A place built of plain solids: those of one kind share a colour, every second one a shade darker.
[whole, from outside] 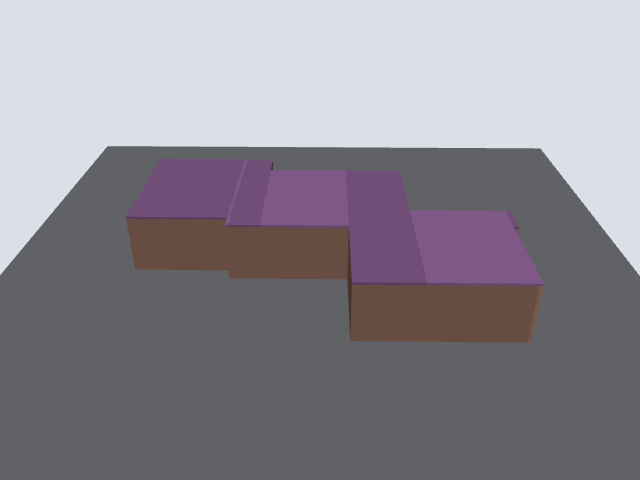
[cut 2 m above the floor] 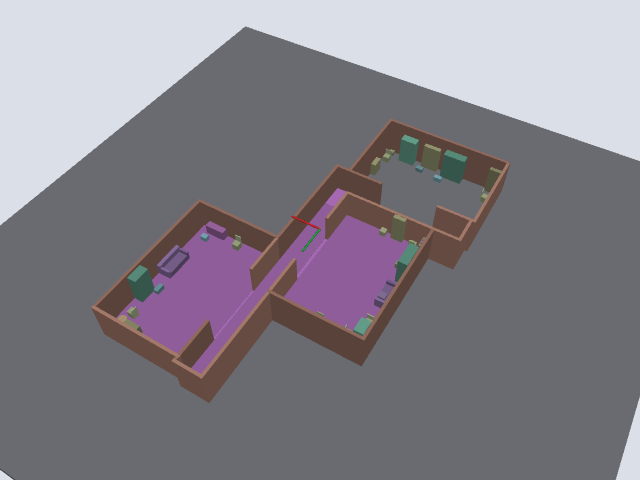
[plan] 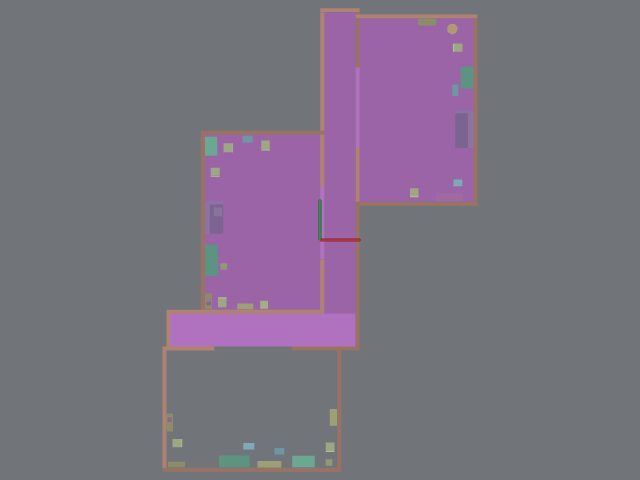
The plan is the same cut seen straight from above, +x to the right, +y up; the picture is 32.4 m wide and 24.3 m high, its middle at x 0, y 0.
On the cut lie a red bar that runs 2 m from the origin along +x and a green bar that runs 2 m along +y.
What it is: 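A storey of a split-level house; a hall and three lower rooms open beside it; the rooms' floors lie 0.80 m, 0.198 m and not at all below the hall's; a bare drop, one riser, a flush line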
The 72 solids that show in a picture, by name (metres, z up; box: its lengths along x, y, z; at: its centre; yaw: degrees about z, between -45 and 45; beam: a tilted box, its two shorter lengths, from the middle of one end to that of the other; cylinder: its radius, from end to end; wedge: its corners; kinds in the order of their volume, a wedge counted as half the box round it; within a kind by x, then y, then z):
{
 "floor_1": {"box": [5.85, 8.86, 0.85], "at": [-2.91, 0.9, 0.38]},
 "floor_2": {"box": [9.38, 1.66, 0.85], "at": [-2.89, -4.56, 0.38]},
 "floor_3": {"box": [0.2, 3.69, 0.85], "at": [0.11, 0.85, 0.38]},
 "floor_4": {"box": [1.59, 15.27, 0.85], "at": [1.01, 3.9, 0.38]},
 "floor_5": {"box": [0.2, 4.06, 0.66], "at": [1.9, 6.7, 0.28]},
 "floor_6": {"box": [5.77, 9.29, 0.66], "at": [4.89, 6.57, 0.28]},
 "wall_1": {"box": [0.2, 5.94, 3.68], "at": [-7.87, -8.56, 1.79]},
 "wall_2": {"box": [0.2, 1.66, 3.68], "at": [-7.68, -4.56, 1.79]},
 "wall_3": {"box": [2.63, 0.2, 3.68], "at": [-6.66, -5.5, 1.79]},
 "wall_4": {"box": [0.2, 8.86, 3.68], "at": [-5.94, 0.9, 1.79]},
 "wall_5": {"box": [7.99, 0.2, 3.68], "at": [-3.78, -3.63, 1.79]},
 "wall_6": {"box": [9.05, 0.2, 3.68], "at": [-3.45, -11.63, 1.79]},
 "wall_7": {"box": [6.25, 0.2, 3.68], "at": [-2.91, 5.43, 1.79]},
 "wall_8": {"box": [0.2, 2.54, 3.68], "at": [0.11, -2.26, 1.79]},
 "wall_9": {"box": [0.2, 2.63, 3.68], "at": [0.11, 4.01, 1.79]},
 "wall_10": {"box": [0.2, 6.0, 3.68], "at": [0.11, 8.53, 1.79]},
 "wall_11": {"box": [3.44, 0.2, 3.68], "at": [0.28, -5.5, 1.79]},
 "wall_12": {"box": [0.2, 5.94, 3.68], "at": [0.98, -8.56, 1.79]},
 "wall_13": {"box": [1.99, 0.2, 3.68], "at": [1.01, 11.63, 1.79]},
 "wall_14": {"box": [0.2, 7.13, 3.68], "at": [1.9, -1.83, 1.79]},
 "wall_15": {"box": [0.2, 2.74, 3.68], "at": [1.9, 3.3, 1.79]},
 "wall_16": {"box": [0.2, 2.48, 3.68], "at": [1.9, 9.98, 1.79]},
 "wall_17": {"box": [6.17, 0.2, 3.68], "at": [4.89, 1.83, 1.79]},
 "wall_18": {"box": [6.17, 0.2, 3.68], "at": [4.89, 11.32, 1.79]},
 "wall_19": {"box": [0.2, 9.29, 3.68], "at": [7.87, 6.57, 1.79]},
 "roof_1": {"box": [9.05, 6.14, 0.16], "at": [-3.45, -8.66, 3.71]},
 "roof_2": {"box": [9.98, 0.2, 0.16], "at": [-2.98, -5.5, 3.71]},
 "roof_3": {"box": [9.78, 1.86, 0.16], "at": [-2.89, -4.46, 3.71]},
 "roof_4": {"box": [8.04, 5.26, 0.16], "at": [-2.02, -0.9, 3.71]},
 "roof_5": {"box": [14.01, 3.8, 0.16], "at": [0.97, 3.63, 3.71]},
 "roof_6": {"box": [1.99, 0.32, 0.16], "at": [1.01, 11.58, 3.71]},
 "roof_7": {"box": [7.96, 5.89, 0.16], "at": [3.99, 8.47, 3.71]},
 "wardrobe_1": {"box": [0.61, 0.96, 2.18], "at": [-5.51, 4.75, 1.9]},
 "wardrobe_2": {"box": [0.64, 1.6, 2.19], "at": [-5.5, -1.03, 1.9]},
 "wardrobe_3": {"box": [1.54, 0.6, 2.16], "at": [-4.34, -11.21, 1.03]},
 "wardrobe_4": {"box": [1.15, 0.59, 2.09], "at": [-0.84, -11.22, 0.99]},
 "wardrobe_5": {"box": [0.62, 1.11, 2.06], "at": [7.44, 8.23, 1.63]},
 "case_1": {"box": [0.31, 0.92, 0.95], "at": [-7.6, -9.24, 0.43]},
 "case_2": {"box": [0.86, 0.29, 2.07], "at": [-7.26, -11.37, 0.99]},
 "case_3": {"box": [0.35, 0.79, 1.05], "at": [-5.64, -3.1, 1.33]},
 "case_4": {"box": [0.81, 0.3, 2.09], "at": [-3.79, -3.36, 1.85]},
 "case_5": {"box": [1.21, 0.32, 2.01], "at": [-2.56, -11.35, 0.95]},
 "case_6": {"box": [0.36, 0.85, 1.06], "at": [0.68, -8.98, 0.48]},
 "case_7": {"box": [0.93, 0.34, 1.98], "at": [5.43, 11.03, 1.6]},
 "sofa_1": {"box": [0.23, 1.67, 0.82], "at": [-5.7, 1.14, 1.21]},
 "sofa_2": {"box": [0.68, 0.17, 0.66], "at": [-5.24, 0.4, 1.14]},
 "sofa_3": {"box": [0.68, 1.32, 0.43], "at": [-5.24, 1.14, 1.02]},
 "sofa_4": {"box": [0.68, 0.17, 0.66], "at": [-5.24, 1.89, 1.14]},
 "sofa_5": {"box": [0.65, 0.14, 0.63], "at": [7.17, 4.73, 0.92]},
 "sofa_6": {"box": [0.65, 1.62, 0.41], "at": [7.17, 5.61, 0.81]},
 "sofa_7": {"box": [0.65, 0.14, 0.63], "at": [7.17, 6.49, 0.92]},
 "sofa_8": {"box": [0.26, 1.91, 0.79], "at": [7.62, 5.61, 1.0]},
 "chair_1": {"box": [0.46, 0.43, 0.49], "at": [-7.24, -10.28, 0.19]},
 "chair_2": {"box": [0.46, 0.41, 0.47], "at": [-5.31, 3.45, 1.04]},
 "chair_3": {"box": [0.43, 0.45, 0.42], "at": [-4.95, -3.17, 1.02]},
 "chair_4": {"box": [0.44, 0.45, 0.46], "at": [-4.67, 4.67, 1.03]},
 "chair_5": {"box": [0.43, 0.47, 0.46], "at": [-2.76, 4.8, 1.03]},
 "chair_6": {"box": [0.45, 0.43, 0.49], "at": [0.51, -10.47, 0.19]},
 "chair_7": {"box": [0.43, 0.41, 0.45], "at": [4.77, 2.42, 0.83]},
 "chair_8": {"box": [0.06, 0.42, 0.81], "at": [6.77, 9.74, 1.01]},
 "chair_9": {"box": [0.42, 0.42, 0.46], "at": [7.01, 9.74, 0.83]},
 "sideboard_1": {"box": [1.36, 0.44, 0.73], "at": [6.53, 2.17, 0.97]},
 "toybox_1": {"box": [0.51, 0.34, 0.28], "at": [-3.67, 5.11, 0.94]},
 "toybox_2": {"box": [0.55, 0.32, 0.4], "at": [-3.6, -10.44, 0.15]},
 "toybox_3": {"box": [0.5, 0.32, 0.36], "at": [-2.06, -10.69, 0.13]},
 "toybox_4": {"box": [0.31, 0.59, 0.34], "at": [6.85, 7.58, 0.78]},
 "toybox_5": {"box": [0.45, 0.35, 0.34], "at": [6.98, 2.89, 0.77]},
 "bush_1": {"cylinder": 0.26, "from": [6.7, 10.68, 1.0], "to": [6.7, 10.68, 1.68]},
 "basket_1": {"box": [0.34, 0.34, 0.38], "at": [-4.87, -1.34, 0.99]},
 "basket_2": {"box": [0.4, 0.4, 0.37], "at": [-2.83, -3.28, 0.99]},
 "basket_3": {"box": [0.33, 0.33, 0.36], "at": [0.46, -11.26, 0.13]},
 "cushion_1": {"box": [0.44, 0.44, 0.15], "at": [-5.16, 1.43, 1.3]}
}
